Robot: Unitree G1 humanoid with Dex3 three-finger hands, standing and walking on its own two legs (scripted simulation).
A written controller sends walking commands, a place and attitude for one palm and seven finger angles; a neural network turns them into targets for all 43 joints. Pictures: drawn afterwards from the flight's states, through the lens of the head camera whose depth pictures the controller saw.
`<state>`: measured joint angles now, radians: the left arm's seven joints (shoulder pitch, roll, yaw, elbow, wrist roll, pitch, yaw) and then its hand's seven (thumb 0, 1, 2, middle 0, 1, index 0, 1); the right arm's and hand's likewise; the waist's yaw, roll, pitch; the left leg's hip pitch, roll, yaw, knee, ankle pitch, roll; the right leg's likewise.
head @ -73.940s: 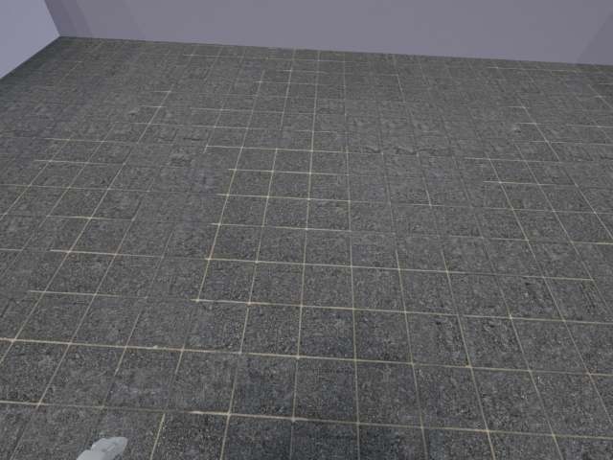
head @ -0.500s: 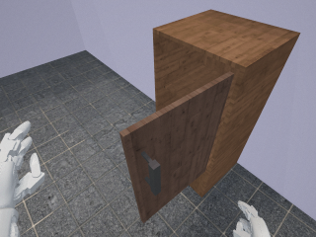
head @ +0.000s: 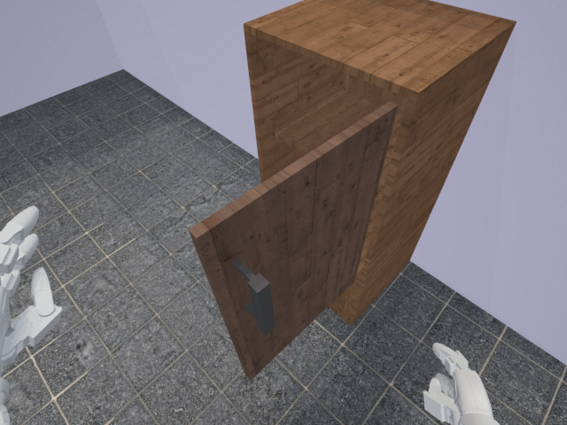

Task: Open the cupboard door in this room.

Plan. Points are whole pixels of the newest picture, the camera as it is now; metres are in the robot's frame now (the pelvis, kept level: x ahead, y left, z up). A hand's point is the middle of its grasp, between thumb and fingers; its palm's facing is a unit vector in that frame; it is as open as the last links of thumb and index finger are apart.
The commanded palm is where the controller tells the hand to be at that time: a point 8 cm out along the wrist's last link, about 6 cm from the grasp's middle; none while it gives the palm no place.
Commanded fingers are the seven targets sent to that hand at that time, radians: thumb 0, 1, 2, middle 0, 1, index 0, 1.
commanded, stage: step back with the hand held close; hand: left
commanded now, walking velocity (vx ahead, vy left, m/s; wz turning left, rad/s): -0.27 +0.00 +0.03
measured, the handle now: (254, 298) +0.30 +0.08 -0.02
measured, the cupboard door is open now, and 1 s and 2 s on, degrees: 88 88 88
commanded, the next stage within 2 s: stop stepping back and stand still in 0.78 s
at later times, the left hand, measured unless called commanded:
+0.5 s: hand out of the picture +0.09 +0.31 +0.15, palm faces +0.47 -0.73 -0.49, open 7.4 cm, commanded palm +0.01 +0.34 +0.17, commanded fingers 0.00 0.90 0.90 -0.20 -0.30 -0.20 -0.30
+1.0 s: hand out of the picture +0.01 +0.31 +0.18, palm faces +0.41 -0.84 -0.35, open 7.5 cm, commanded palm -0.07 +0.35 +0.17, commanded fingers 0.00 0.90 0.90 -0.20 -0.30 -0.20 -0.30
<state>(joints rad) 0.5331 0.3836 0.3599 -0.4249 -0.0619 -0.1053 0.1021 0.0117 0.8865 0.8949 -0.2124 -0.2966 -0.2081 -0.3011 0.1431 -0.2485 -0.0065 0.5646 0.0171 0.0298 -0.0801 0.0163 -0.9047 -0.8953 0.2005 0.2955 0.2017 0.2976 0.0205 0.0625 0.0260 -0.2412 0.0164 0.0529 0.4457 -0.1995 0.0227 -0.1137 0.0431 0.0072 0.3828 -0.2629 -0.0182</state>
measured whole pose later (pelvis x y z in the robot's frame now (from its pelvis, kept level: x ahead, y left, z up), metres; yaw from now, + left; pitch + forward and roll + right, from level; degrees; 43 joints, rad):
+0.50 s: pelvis -0.10 +0.03 -0.01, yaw +6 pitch -2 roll -3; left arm 0.52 0.42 0.42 -0.50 -0.02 -0.17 0.14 0.01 0.88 0.89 -0.22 -0.30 -0.21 -0.30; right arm 0.21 -0.21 0.00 0.55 0.01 -0.03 -0.08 0.02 -0.90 -0.90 0.20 0.30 0.20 0.30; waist -0.01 0.03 0.07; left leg -0.43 -0.02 0.03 0.55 -0.16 0.08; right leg -0.30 0.05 0.03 0.55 -0.25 0.00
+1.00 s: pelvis -0.20 +0.05 +0.00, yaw +1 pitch +3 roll -6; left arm 0.51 0.44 0.42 -0.65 -0.06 -0.18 0.17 0.01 0.89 0.90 -0.21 -0.30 -0.21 -0.30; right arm 0.17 -0.12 0.02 0.62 -0.02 -0.14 -0.03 0.02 -0.90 -0.89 0.20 0.30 0.20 0.30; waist -0.01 -0.03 -0.01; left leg -0.44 0.07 0.06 0.33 0.00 0.05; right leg -0.25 0.07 -0.01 0.87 -0.54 0.00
